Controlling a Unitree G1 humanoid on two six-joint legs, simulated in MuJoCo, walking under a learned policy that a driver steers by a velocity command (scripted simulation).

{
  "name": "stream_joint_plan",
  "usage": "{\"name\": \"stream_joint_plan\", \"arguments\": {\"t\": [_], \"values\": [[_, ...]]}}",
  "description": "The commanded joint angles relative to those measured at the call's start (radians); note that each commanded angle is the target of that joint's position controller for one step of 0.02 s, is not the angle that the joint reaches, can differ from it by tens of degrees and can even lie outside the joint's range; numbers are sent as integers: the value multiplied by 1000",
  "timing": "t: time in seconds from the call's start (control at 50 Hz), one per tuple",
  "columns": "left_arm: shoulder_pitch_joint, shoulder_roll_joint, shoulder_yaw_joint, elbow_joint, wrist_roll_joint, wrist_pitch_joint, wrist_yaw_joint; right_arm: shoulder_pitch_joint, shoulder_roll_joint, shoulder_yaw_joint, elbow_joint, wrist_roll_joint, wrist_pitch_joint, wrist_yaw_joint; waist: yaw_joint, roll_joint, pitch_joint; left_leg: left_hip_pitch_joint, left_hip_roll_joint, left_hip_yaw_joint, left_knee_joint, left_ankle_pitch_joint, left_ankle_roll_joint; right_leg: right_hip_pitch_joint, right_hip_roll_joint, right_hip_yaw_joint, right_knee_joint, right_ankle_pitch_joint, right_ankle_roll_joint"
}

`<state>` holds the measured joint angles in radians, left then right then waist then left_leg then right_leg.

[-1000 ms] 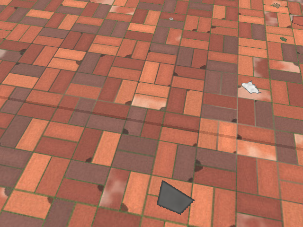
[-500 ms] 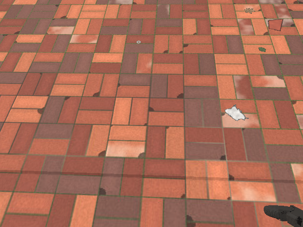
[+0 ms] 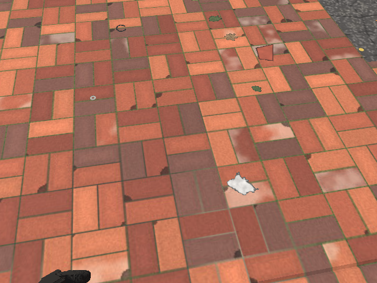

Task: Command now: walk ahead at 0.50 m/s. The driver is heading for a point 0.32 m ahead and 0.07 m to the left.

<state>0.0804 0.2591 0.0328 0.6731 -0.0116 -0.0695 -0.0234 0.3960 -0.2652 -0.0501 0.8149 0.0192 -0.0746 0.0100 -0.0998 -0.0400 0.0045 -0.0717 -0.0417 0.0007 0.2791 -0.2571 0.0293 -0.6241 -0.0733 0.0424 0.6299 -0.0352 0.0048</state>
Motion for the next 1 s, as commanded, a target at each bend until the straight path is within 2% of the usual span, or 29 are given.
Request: {"name": "stream_joint_plan", "arguments": {"t": [0.02,0.06,0.08,0.1,0.12,0.14,0.16,0.18,0.2,0.22,0.24,0.28,0.32,0.36,0.44,0.48,0.5,0.52,0.54,0.56,0.58,0.6,0.62,0.66,0.68,0.72,0.76,0.8,1.0], "values": [[-115,69,18,-101,-6,-24,-11,3,-179,-44,-40,11,-3,-5,17,128,24,-24,265,-170,-57,263,156,77,30,-21,-80,12,-20],[-73,92,30,-98,-4,-33,-15,-4,-193,-48,-33,11,9,-10,60,132,14,-5,274,-192,3,312,136,163,48,-26,-134,-35,-43],[8,115,45,-75,0,-35,-11,-18,-192,-46,-34,11,13,-13,109,125,-25,-22,246,-174,87,410,116,290,67,-43,-171,-38,-61],[145,163,68,-42,10,-36,-1,-22,-163,-35,-40,4,12,-13,172,102,-115,-95,190,-133,257,440,85,505,32,-17,-161,-23,-92],[332,248,89,-22,27,-33,12,-31,-90,-8,-76,-27,7,-14,241,-44,-280,-297,106,-71,589,151,37,797,-188,207,-132,15,-158],[360,283,95,-3,28,-21,7,98,-27,10,-85,-1,-10,-13,183,-307,-386,-611,1,-70,871,-331,-5,1008,-359,606,-250,-210,-289],[346,190,74,-7,15,-19,7,44,-133,-17,-66,18,-13,-14,215,-167,-292,-709,49,-143,987,-301,-9,935,-327,606,-302,-350,-263],[284,157,59,-7,11,-21,9,-42,-162,-29,-88,19,-13,-15,204,-112,-165,-733,73,-129,994,-216,-11,805,-298,459,-311,-214,-235],[211,135,49,-10,20,-24,5,-73,-146,-27,-91,6,-8,-20,162,-48,-109,-680,103,-110,965,-156,-22,680,-254,345,-318,11,-225],[157,107,42,-8,25,-26,-1,-83,-136,-31,-92,-8,2,-24,127,-41,-69,-634,119,-103,923,-133,-34,585,-219,250,-327,213,-224],[129,96,40,-3,30,-31,-4,-57,-117,-30,-87,-8,14,-24,92,-61,-66,-563,133,-102,890,-121,-42,519,-198,179,-338,340,-220],[100,91,40,17,29,-42,-2,-32,-77,-23,-75,-9,35,-26,59,-57,-69,-492,121,-82,817,-88,-60,447,-177,91,-360,501,-232],[80,113,46,39,26,-40,8,-75,-45,-11,-91,-19,43,-26,51,-49,-62,-465,126,-68,670,-3,-69,415,-162,22,-373,560,-232],[78,129,50,57,22,-27,19,-124,-26,2,-98,-25,42,-18,66,-51,-76,-389,121,-39,519,117,-64,394,-131,-41,-374,554,-216],[136,155,54,109,9,-4,24,-218,-63,-4,-121,-23,42,-8,105,-50,-89,-332,94,-30,364,192,-48,459,-150,-27,-336,469,-205],[123,158,54,125,-3,6,26,-226,-75,-10,-125,-29,41,-5,91,-46,-85,-287,81,-21,274,200,-20,472,-153,-13,-277,390,-185],[117,148,50,132,-11,9,27,-208,-81,-14,-117,-34,39,-6,75,-37,-89,-223,66,-8,193,260,0,464,-130,-15,-231,315,-159],[160,121,41,149,-4,8,27,-193,-115,-25,-111,-40,38,-12,79,3,-100,-135,89,-41,132,438,24,445,-82,-27,-174,220,-114],[212,88,30,150,29,-1,27,-182,-182,-38,-122,-48,40,-23,113,103,-159,9,210,-148,191,817,68,369,-10,-73,-78,11,-56],[321,26,10,176,37,-1,26,-200,-148,-25,-121,-56,52,-29,157,239,-225,107,329,-275,206,863,202,277,41,-84,-1,-314,2],[273,54,11,177,31,16,32,-210,-68,-6,-120,-42,63,-25,121,226,-230,65,336,-312,170,704,241,279,38,-53,15,-437,25],[234,70,16,165,19,35,36,-240,-53,1,-112,-39,69,-20,128,214,-199,15,306,-306,140,513,219,276,31,-43,-10,-423,27],[219,67,16,173,18,54,43,-279,-62,-2,-114,-39,72,-14,140,191,-171,-48,269,-283,124,348,179,306,27,-43,-59,-365,23],[210,91,18,180,33,83,49,-355,-81,-7,-127,-34,73,-9,156,173,-96,-210,196,-211,96,61,91,402,18,-35,-174,-232,8],[213,110,23,193,32,86,48,-362,-74,-7,-128,-30,73,-8,142,128,-41,-222,148,-154,98,-9,57,363,20,-46,-176,-274,-1],[194,97,22,206,27,77,52,-338,-69,-7,-106,-34,63,-11,130,91,-30,-190,126,-133,141,110,41,366,18,-47,-181,-241,-7],[192,96,23,222,25,63,55,-318,-65,-10,-86,-28,54,-18,122,68,-68,-123,122,-115,198,323,52,381,10,-40,-186,-163,-1],[193,89,22,241,20,56,56,-307,-59,-12,-66,-25,54,-22,118,51,-98,-74,118,-102,233,442,65,389,10,-43,-181,-117,4],[195,74,22,310,18,73,66,-333,-51,-22,19,-23,76,-30,121,47,-31,-98,94,-79,212,308,54,382,18,-53,-204,-185,-1]]}}
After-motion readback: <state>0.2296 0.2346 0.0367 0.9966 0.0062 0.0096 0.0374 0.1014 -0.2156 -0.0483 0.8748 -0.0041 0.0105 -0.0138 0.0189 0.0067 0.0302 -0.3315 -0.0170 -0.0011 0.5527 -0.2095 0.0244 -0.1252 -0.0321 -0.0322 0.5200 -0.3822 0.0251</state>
